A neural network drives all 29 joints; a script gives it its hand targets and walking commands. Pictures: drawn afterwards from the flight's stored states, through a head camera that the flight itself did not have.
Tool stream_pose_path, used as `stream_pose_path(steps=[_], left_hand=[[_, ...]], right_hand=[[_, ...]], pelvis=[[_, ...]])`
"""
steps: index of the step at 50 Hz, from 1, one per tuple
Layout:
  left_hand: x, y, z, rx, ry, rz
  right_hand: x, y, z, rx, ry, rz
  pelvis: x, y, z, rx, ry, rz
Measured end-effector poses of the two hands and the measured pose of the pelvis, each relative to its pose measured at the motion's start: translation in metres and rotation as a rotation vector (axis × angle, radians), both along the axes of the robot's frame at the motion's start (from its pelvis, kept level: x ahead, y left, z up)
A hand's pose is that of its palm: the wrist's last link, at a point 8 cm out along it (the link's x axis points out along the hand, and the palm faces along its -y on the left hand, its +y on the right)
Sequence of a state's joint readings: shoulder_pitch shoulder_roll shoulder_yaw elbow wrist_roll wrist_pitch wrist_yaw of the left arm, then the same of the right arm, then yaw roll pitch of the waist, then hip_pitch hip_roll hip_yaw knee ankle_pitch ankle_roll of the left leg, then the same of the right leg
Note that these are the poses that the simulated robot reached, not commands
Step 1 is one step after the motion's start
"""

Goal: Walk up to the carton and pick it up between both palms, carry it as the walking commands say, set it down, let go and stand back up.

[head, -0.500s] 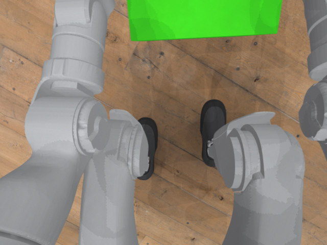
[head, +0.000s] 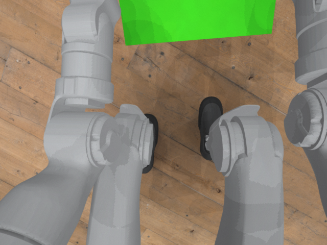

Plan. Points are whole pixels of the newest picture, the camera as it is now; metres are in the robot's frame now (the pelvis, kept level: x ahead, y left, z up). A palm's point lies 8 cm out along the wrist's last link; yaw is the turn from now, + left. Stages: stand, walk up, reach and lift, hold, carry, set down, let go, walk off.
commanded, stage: reach and lift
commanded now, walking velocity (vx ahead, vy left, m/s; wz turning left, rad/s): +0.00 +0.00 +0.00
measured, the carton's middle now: out of the picture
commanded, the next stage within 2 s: none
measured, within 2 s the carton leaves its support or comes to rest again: neither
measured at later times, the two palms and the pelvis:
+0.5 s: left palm out of the picture +0.54 +0.11 -0.06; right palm out of the picture +0.55 -0.21 -0.07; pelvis -0.01 +0.00 +0.04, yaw -1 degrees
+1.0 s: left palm out of the picture +0.52 +0.12 +0.00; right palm out of the picture +0.53 -0.20 -0.01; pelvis -0.02 +0.00 +0.09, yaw -1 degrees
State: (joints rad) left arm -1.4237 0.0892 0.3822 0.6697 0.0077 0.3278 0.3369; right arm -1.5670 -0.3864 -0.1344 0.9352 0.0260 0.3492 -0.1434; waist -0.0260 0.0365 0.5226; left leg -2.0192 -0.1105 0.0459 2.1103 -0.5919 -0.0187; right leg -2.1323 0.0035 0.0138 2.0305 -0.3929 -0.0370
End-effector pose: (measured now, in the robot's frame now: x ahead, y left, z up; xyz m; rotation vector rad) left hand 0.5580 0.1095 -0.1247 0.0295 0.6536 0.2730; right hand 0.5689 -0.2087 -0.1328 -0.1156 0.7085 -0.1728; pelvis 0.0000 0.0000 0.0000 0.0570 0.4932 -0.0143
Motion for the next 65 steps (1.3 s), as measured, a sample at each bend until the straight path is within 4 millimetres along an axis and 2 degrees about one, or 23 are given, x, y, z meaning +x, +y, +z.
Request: stream_pose_path(steps=[6, 15, 39, 65], left_hand=[[0.000, -0.002, 0.015, -0.008, -0.017, 0.003], [-0.008, -0.002, 0.035, 0.001, -0.017, 0.002], [-0.029, 0.006, 0.098, 0.012, -0.029, 0.009], [-0.051, 0.013, 0.173, 0.012, -0.046, 0.021]], right_hand=[[0.001, -0.002, 0.020, -0.005, -0.017, -0.004], [-0.011, -0.001, 0.034, -0.005, -0.018, -0.009], [-0.031, 0.008, 0.093, 0.011, -0.029, -0.019], [-0.053, 0.015, 0.168, 0.010, -0.049, -0.032]], pelvis=[[-0.002, 0.003, 0.007, -0.003, -0.012, -0.001], [-0.004, 0.002, 0.023, 0.000, -0.022, -0.007], [-0.017, -0.003, 0.068, 0.003, -0.071, -0.016], [-0.020, -0.002, 0.122, -0.003, -0.154, -0.033]])
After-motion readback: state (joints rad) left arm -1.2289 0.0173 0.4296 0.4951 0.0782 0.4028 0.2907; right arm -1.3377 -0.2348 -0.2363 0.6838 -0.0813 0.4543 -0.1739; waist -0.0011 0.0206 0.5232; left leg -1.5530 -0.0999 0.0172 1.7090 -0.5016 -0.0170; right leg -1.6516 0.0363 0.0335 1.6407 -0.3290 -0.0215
